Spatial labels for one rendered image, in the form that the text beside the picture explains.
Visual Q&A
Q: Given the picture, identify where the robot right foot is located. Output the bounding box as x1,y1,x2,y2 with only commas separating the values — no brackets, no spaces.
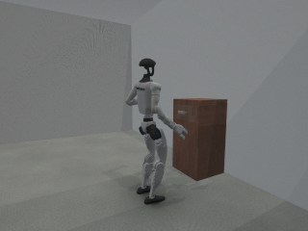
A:
144,194,166,205

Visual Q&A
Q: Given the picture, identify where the robot right forearm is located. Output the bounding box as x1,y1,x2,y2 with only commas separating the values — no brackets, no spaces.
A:
155,106,176,129

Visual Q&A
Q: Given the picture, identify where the cabinet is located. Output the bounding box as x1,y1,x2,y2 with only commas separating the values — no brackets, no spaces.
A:
172,98,227,181

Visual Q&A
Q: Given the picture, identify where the right robot upper arm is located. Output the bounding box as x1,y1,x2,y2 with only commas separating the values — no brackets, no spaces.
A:
150,82,162,114

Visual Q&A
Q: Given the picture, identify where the robot foot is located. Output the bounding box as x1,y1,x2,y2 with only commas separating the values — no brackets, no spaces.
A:
144,194,166,205
137,185,151,194

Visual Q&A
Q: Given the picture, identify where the drawer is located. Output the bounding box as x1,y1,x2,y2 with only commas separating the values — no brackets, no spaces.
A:
174,103,198,122

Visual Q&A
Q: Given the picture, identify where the left robot upper arm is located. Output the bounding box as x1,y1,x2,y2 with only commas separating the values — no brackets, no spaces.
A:
125,81,139,106

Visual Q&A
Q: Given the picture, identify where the robot left foot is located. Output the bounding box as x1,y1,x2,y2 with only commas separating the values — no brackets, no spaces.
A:
137,185,151,194

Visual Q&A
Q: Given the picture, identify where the robot right hand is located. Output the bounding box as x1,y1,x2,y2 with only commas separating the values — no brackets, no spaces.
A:
173,124,188,140

